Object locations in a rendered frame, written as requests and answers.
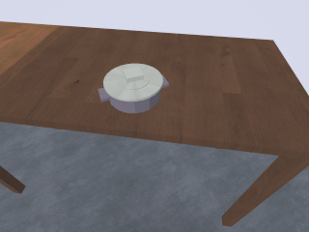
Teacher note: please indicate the table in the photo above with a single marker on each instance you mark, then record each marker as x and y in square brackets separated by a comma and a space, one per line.
[227, 93]

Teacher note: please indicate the lid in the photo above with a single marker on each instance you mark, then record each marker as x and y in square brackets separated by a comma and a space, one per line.
[115, 84]

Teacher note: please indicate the knob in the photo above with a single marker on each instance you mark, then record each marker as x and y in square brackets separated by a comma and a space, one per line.
[132, 74]

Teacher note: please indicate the pot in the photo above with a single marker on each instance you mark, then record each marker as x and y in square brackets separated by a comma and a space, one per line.
[132, 107]

